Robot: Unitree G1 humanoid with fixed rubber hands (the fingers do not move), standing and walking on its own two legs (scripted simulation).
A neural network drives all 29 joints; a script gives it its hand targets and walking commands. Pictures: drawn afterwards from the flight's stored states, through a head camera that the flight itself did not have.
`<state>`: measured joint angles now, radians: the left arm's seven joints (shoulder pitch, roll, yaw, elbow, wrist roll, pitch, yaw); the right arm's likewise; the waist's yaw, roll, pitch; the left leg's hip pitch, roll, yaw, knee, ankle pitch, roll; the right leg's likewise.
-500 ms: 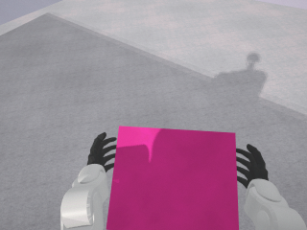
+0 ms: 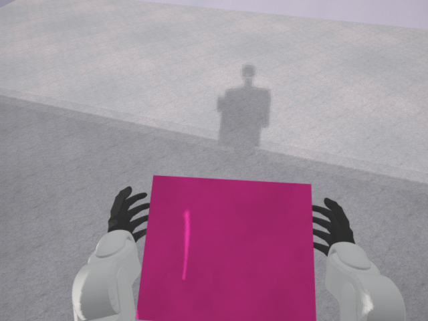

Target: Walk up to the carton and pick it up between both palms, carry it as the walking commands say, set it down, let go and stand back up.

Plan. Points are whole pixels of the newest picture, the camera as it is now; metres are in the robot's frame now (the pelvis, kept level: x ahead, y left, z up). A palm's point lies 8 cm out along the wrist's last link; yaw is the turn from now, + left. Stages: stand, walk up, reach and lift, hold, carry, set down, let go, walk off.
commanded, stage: carry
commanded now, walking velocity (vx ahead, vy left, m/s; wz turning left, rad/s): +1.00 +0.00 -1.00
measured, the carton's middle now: (226, 244) +0.28 +0.01 -0.02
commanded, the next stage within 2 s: none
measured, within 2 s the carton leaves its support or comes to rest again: neither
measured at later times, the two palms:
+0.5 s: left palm (205, 84) +0.70 +0.06 +0.06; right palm (335, 102) +0.62 -0.27 +0.05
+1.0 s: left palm (263, 19) +1.03 -0.13 +0.09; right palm (366, 44) +0.85 -0.41 +0.08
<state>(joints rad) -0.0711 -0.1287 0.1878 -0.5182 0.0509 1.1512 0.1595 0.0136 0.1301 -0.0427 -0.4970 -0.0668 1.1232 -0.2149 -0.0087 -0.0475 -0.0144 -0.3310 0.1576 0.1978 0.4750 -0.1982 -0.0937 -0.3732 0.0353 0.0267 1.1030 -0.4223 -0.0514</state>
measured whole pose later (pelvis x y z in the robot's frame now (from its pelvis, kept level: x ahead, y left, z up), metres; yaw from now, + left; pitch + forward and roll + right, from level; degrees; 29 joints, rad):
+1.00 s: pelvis +0.74 -0.15 +0.00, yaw -30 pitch +6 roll -1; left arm -0.02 -0.13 0.12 -0.47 0.12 1.18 0.15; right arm -0.02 0.13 -0.10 -0.47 -0.07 1.24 -0.18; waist -0.03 0.02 -0.13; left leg -0.12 0.11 0.17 0.45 -0.40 -0.07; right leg -0.27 0.01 -0.16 0.49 -0.32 -0.04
